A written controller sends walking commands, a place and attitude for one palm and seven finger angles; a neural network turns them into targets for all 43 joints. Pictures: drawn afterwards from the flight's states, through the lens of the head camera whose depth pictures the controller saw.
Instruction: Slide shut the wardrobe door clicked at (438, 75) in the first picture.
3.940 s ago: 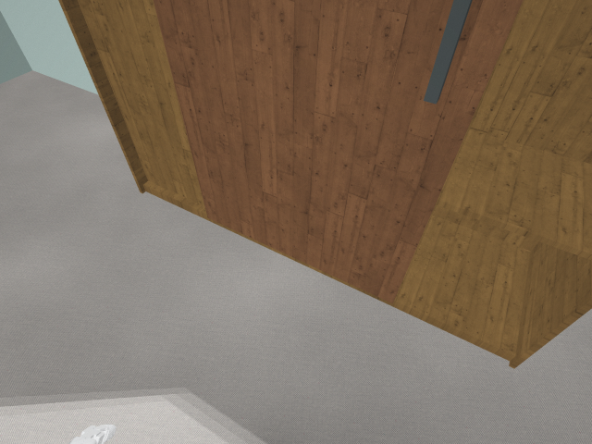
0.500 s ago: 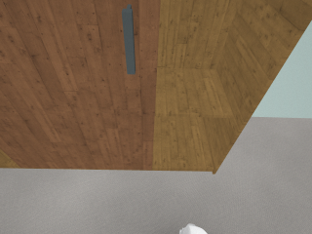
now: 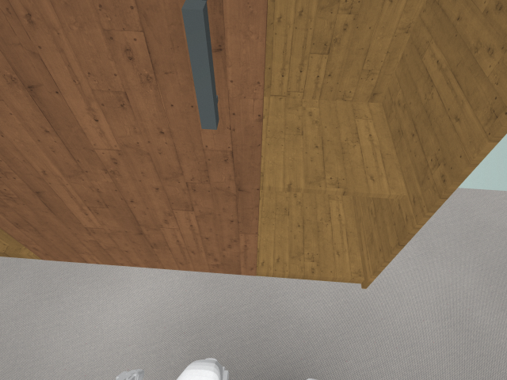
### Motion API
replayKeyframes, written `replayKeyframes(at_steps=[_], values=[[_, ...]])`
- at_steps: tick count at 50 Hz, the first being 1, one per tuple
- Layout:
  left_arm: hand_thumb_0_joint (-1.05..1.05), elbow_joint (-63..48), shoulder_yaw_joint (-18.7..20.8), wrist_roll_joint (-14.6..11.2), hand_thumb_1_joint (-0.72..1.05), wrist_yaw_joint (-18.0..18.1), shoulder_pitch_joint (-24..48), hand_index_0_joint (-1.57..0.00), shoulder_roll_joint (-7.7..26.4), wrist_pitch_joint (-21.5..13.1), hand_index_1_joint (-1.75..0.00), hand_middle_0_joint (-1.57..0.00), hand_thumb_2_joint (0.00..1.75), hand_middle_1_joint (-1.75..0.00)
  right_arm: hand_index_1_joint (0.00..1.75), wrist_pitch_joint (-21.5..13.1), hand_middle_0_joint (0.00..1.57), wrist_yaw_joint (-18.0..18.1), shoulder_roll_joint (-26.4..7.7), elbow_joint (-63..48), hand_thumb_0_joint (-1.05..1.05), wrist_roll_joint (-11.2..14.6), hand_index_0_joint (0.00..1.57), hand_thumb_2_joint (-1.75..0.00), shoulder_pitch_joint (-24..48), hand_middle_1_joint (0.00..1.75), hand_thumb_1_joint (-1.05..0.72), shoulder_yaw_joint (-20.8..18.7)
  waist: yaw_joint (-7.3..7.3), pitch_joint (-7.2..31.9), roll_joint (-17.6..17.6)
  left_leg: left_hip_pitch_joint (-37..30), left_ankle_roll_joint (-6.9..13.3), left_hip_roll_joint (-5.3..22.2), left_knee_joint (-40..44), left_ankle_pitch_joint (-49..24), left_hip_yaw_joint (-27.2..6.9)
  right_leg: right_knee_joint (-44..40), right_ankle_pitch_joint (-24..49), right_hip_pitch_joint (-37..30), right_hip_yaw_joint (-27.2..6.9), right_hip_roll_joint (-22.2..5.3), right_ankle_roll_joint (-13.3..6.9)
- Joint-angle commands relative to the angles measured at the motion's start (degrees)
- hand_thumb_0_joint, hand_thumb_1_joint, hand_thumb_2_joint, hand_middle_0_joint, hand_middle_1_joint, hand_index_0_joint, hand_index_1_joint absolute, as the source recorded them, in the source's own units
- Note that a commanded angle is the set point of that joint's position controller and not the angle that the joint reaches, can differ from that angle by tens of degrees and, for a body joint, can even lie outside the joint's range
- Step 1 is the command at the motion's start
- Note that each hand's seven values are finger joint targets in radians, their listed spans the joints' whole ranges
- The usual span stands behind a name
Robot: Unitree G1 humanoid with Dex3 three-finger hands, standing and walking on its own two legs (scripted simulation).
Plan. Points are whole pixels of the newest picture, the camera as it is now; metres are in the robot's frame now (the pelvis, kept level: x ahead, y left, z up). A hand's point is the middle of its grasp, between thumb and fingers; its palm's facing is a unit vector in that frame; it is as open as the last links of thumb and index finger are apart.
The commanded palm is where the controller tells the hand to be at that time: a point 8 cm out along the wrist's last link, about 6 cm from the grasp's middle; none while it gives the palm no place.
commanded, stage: come to a stop and stand still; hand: left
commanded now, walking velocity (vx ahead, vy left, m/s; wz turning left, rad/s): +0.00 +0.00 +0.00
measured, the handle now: (206, 65) +0.51 +0.11 +0.21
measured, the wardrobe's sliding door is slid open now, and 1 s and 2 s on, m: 0.43 0.43 0.43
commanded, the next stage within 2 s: look again from close up in 1.66 s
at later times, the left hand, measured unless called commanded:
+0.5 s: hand out of the picture -0.04 +0.23 -0.17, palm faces +0.01 -0.98 -0.22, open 7.4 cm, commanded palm none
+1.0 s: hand out of the picture -0.05 +0.17 -0.16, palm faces +0.00 -0.99 -0.17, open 7.4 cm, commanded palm none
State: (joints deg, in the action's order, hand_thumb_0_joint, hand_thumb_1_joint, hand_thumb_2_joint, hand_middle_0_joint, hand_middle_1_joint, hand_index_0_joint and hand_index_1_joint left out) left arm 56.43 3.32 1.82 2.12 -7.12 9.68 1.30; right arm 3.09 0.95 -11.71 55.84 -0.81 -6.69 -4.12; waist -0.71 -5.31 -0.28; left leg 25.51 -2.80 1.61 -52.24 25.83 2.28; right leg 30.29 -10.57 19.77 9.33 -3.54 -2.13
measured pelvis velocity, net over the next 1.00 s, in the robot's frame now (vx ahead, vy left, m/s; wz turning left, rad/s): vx -0.03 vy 0.02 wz -0.04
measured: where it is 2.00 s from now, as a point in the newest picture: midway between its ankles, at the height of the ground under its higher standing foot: outside the picture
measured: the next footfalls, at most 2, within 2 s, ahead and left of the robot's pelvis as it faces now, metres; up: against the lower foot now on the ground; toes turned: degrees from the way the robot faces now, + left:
left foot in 0.10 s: +0.05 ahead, +0.13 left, +0.00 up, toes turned -1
right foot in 0.44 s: -0.02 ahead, -0.08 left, +0.00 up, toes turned -3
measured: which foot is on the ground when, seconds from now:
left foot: up 0.00-0.08, down 0.10-1.00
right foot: down 0.00-0.10, up 0.12-0.42, down 0.44-1.00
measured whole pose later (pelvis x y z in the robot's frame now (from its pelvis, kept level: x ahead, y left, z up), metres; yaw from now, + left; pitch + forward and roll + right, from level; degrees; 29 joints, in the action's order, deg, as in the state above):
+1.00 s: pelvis -0.03 +0.02 +0.01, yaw -2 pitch -1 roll +1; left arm 66.5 -0.3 0.2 2.5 -19.0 5.7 -0.3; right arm 0.3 1.8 -6.2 68.1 -0.4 -20.1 0.0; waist 1.0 -0.5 -0.1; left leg 11.1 0.7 0.6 -21.3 9.5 6.0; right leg 23.7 -16.4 6.7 1.4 0.7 -1.9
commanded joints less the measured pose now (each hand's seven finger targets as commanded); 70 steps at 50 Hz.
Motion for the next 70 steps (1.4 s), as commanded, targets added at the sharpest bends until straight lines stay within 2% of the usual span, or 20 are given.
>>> replayKeyframes(at_steps=[1,3,4,5,6,7,8,9,12,17,19,21,22,23,25,28,32,39,58,70], values=[[0.0,-3.2,2.6,0.3,0.9,0.3,-2.6,-0.2,11.3,-0.5,-0.3,-0.2,0.9,-0.3,0.3,-0.9,0.2,-0.2,-1.3,-1.2,0.0,0.0,0.2,-0.9,-9.5,0.3,-0.9,0.1,1.19,10.5,9.6,-8.8,0.5,0.2,10.9,-3.9,0.2,-8.3,17.1,-5.5,-12.8,-14.7,-7.5],[0.0,-2.7,2.2,-0.2,0.9,0.0,-3.1,-0.2,10.5,0.0,-0.3,-0.2,0.9,-0.3,0.3,-1.7,0.2,-0.3,-2.2,-0.6,0.0,-0.2,0.2,-0.9,-11.8,0.3,-0.9,0.3,2.38,9.3,6.0,-18.3,1.1,0.6,24.9,-13.6,0.8,-4.2,4.2,0.6,-11.3,-11.7,-3.6],[0.0,-3.3,1.6,-0.6,0.9,-0.3,-4.9,-0.2,7.5,0.5,-0.3,-0.2,0.9,-0.3,0.3,-2.3,0.2,-0.3,-5.8,-1.3,0.0,-0.5,0.2,-0.9,-11.3,0.3,-0.9,-0.1,1.98,8.1,-6.3,-18.6,3.5,7.7,31.8,-15.9,-8.7,2.9,-6.4,5.3,-7.8,-5.6,-0.5],[0.0,-4.0,1.0,-0.9,0.9,-0.5,-5.1,-0.2,4.9,0.8,-0.3,-0.2,0.9,-0.3,0.3,-2.2,0.2,-0.2,-9.9,-3.5,0.0,-1.1,0.2,-0.9,-8.7,0.3,-0.9,-0.4,1.5,4.5,-18.4,-10.4,8.0,17.5,38.6,-21.7,-19.3,11.3,-18.2,6.5,-3.6,0.9,2.5],[0.0,-3.5,1.0,-0.5,0.9,-0.1,-4.1,-0.2,6.3,1.6,-0.3,-0.2,0.9,-0.3,0.3,-2.1,0.2,0.4,-10.1,-4.3,0.0,-1.2,0.2,-0.9,-5.2,0.3,-0.9,-0.3,1.84,3.6,-16.9,-4.1,9.4,18.3,41.6,-18.2,-20.9,20.2,-20.8,4.0,-9.5,1.6,2.6],[0.0,-2.4,1.5,-0.4,0.9,-0.3,-5.2,-0.2,6.5,1.9,-0.3,-0.2,0.9,-0.3,0.3,-2.1,0.2,1.1,-9.4,-4.5,0.0,-1.2,0.2,-0.9,-2.3,0.3,-0.9,0.0,0.21,2.7,-14.0,-3.2,9.7,16.2,41.6,-14.4,-18.0,25.8,-18.0,4.2,-12.2,2.1,2.2],[0.0,-1.2,1.6,-0.2,0.9,-0.7,-7.9,-0.2,7.1,1.7,-0.3,-0.2,0.9,-0.3,0.3,-2.3,0.2,1.3,-7.9,-4.6,0.0,-0.9,0.2,-0.9,-0.3,0.3,-0.9,0.6,-1.44,2.8,-10.5,-4.7,9.9,13.9,40.4,-13.5,-14.6,29.0,-15.1,5.2,-12.9,2.3,2.1],[0.0,0.1,1.6,-0.2,0.9,-0.8,-10.0,-0.2,7.0,1.4,-0.3,-0.2,0.9,-0.3,0.3,-2.6,0.2,1.3,-7.3,-4.9,0.0,-0.8,0.2,-0.9,0.6,0.3,-0.9,1.0,-1.95,3.6,-8.5,-7.0,9.9,12.3,39.6,-14.5,-11.6,31.1,-13.0,6.1,-12.5,2.4,2.7],[0.0,1.5,0.5,-0.4,0.9,-0.7,-11.2,-0.2,6.2,0.7,-0.3,-0.2,0.9,-0.3,0.3,-3.3,0.2,1.4,-5.9,-2.7,0.0,-0.1,0.2,-0.9,-3.2,0.3,-0.9,1.4,-0.59,6.6,-6.3,-17.0,10.4,10.5,37.9,-24.5,-8.2,26.1,-11.7,6.6,-11.1,1.5,3.9],[0.0,2.4,-1.3,-0.8,0.9,-0.3,-9.8,-0.2,4.0,0.2,-0.3,-0.2,0.9,-0.3,0.3,-3.4,0.2,1.7,-5.6,1.4,0.0,0.0,0.2,-0.9,-9.2,0.3,-0.9,1.1,1.84,7.5,-5.9,-23.8,12.3,12.3,35.9,-35.7,-10.0,6.9,-15.3,0.0,-8.5,0.5,4.1],[0.0,4.1,-1.5,-1.0,0.9,0.0,-12.1,-0.2,3.8,-0.1,-0.3,-0.2,0.9,-0.3,0.3,-3.6,0.2,1.5,-5.4,2.5,0.0,0.2,0.2,-0.9,-9.7,0.3,-0.9,1.2,0.85,7.8,-4.8,-22.0,11.2,11.2,35.1,-35.5,-9.9,-1.1,-10.2,-4.9,-8.2,0.8,3.5],[0.0,6.4,-1.8,-0.9,0.9,0.3,-16.0,-0.2,4.3,-0.9,-0.3,-0.2,0.9,-0.3,0.3,-3.9,0.2,1.4,-4.0,3.3,0.0,0.7,0.2,-0.9,-8.7,0.3,-0.9,1.6,-0.31,8.8,-3.1,-19.8,7.6,8.1,32.6,-29.0,-7.4,-11.7,1.0,-11.0,-9.8,-1.0,2.7],[0.0,7.0,-2.0,-1.0,0.9,0.5,-14.9,-0.2,5.2,-1.4,-0.3,-0.2,0.9,-0.3,0.3,-4.0,0.2,1.2,-2.4,3.7,0.0,1.0,0.2,-0.9,-9.2,0.3,-0.9,2.0,0.88,7.0,-0.8,-17.3,5.3,6.2,33.2,-24.6,-6.3,-11.8,4.4,-11.6,-13.1,-3.6,1.4],[0.0,6.9,-2.1,-1.1,0.9,0.6,-13.8,-0.2,5.7,-1.6,-0.3,-0.2,0.9,-0.3,0.3,-4.0,0.2,0.8,-1.8,4.3,0.0,1.0,0.2,-0.9,-9.6,0.3,-0.9,2.2,1.17,5.3,-1.9,-15.7,4.4,5.2,34.8,-21.0,-6.4,-11.3,4.5,-11.2,-13.1,-5.2,0.6],[0.0,7.9,-2.5,-1.1,0.9,0.5,-13.6,-0.2,4.6,-2.2,-0.3,-0.2,0.9,-0.3,0.3,-4.0,0.2,0.9,-2.1,5.7,0.0,0.5,0.2,-0.9,-9.8,0.3,-0.9,2.4,1.3,5.0,5.5,-19.1,4.4,4.6,33.4,-26.1,-4.7,-10.2,8.4,-8.7,-13.5,-4.0,0.5],[0.0,8.2,-2.7,-1.2,0.9,0.6,-12.9,-0.2,3.7,-2.0,-0.3,-0.2,0.9,-0.3,0.3,-4.1,0.2,0.9,-2.3,7.7,0.0,0.5,0.2,-0.9,-11.2,0.3,-0.9,2.7,1.3,3.6,3.8,-19.5,4.6,4.8,35.0,-22.0,-4.6,-11.5,1.9,-7.7,-12.7,-3.5,0.9],[0.0,8.6,-2.7,-1.3,0.9,0.6,-13.5,-0.2,2.9,-1.6,-0.3,-0.2,0.9,-0.3,0.3,-3.7,0.2,0.9,-1.5,9.2,0.0,0.4,0.2,-0.9,-12.3,0.3,-0.9,3.0,1.1,-1.6,1.6,-16.3,4.2,4.3,37.4,-12.7,-4.7,-12.7,-4.8,-4.9,-13.1,-3.0,0.7],[0.0,8.9,-2.8,-1.5,0.9,0.6,-14.9,-0.2,2.1,-1.8,-0.3,-0.2,0.9,-0.3,0.3,-3.5,0.2,1.1,0.1,10.4,0.0,0.3,0.2,-0.9,-14.7,0.3,-0.9,3.2,0.86,-1.6,0.5,-14.9,4.0,4.0,36.2,-12.0,-4.2,-13.4,-6.1,-4.8,-13.7,-2.7,0.2],[0.0,9.4,-2.9,-1.5,0.9,1.0,-17.7,-0.2,0.1,-2.7,-0.3,-0.2,0.9,-0.3,0.3,-3.7,0.2,1.5,1.7,10.6,0.0,0.4,0.2,-0.9,-15.3,0.3,-0.9,3.4,1.12,-0.2,1.3,-17.1,3.8,4.6,32.5,-19.3,-3.0,-14.0,0.0,-5.4,-14.3,-2.4,-0.1],[0.0,9.4,-2.6,-1.4,0.9,1.2,-18.4,-0.2,0.7,-3.0,-0.3,-0.2,0.9,-0.3,0.3,-3.7,0.2,1.9,1.2,10.1,0.0,0.3,0.2,-0.9,-13.4,0.3,-0.9,3.6,0.85,0.7,1.5,-18.0,3.4,4.6,30.9,-23.6,-1.9,-12.6,13.3,-8.8,-13.7,-2.9,0.8]])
